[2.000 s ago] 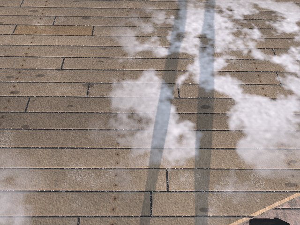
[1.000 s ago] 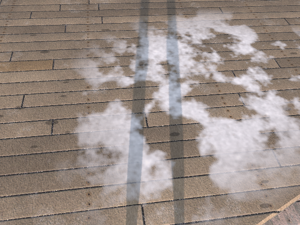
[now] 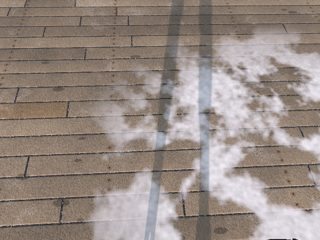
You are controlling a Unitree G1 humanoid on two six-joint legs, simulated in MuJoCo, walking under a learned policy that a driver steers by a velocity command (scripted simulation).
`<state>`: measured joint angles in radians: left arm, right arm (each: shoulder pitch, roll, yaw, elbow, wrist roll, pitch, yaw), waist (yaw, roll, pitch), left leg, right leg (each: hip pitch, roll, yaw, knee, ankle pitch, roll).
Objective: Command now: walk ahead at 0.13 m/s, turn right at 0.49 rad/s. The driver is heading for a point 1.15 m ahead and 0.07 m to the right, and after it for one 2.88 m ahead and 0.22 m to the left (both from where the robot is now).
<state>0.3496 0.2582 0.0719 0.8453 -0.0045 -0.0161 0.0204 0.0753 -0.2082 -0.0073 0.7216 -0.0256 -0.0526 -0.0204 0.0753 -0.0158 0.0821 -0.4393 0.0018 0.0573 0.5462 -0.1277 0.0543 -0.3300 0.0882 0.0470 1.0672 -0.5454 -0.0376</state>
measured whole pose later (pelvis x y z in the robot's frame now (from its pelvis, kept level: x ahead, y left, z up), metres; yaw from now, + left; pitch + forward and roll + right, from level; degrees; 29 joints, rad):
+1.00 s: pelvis +0.11 +0.00 +0.02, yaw -2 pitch +1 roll -1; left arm 0.21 0.28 0.06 0.76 0.05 -0.03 -0.03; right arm 0.43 -0.24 -0.05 0.85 -0.01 -0.04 0.01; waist -0.03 -0.04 -0.01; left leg -0.07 -0.07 -0.05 0.30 -0.25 0.09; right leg -0.49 -0.02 -0.01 0.93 -0.26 0.00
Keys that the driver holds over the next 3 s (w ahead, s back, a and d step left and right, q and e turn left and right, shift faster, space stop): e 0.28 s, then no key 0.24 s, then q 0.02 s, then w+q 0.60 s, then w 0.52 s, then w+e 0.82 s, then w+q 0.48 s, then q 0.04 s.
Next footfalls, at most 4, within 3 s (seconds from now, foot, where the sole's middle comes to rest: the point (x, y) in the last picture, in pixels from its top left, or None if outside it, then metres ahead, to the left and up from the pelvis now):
0.36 right None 0.05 -0.12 -0.76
0.84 left None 0.09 0.07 -0.76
1.28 right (196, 237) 0.45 -0.10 -0.76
1.80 left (144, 174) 0.70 0.13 -0.76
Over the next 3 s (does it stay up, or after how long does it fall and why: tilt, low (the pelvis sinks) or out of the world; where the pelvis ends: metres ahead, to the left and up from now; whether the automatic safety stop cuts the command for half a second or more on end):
stays up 1.21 -0.05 0.00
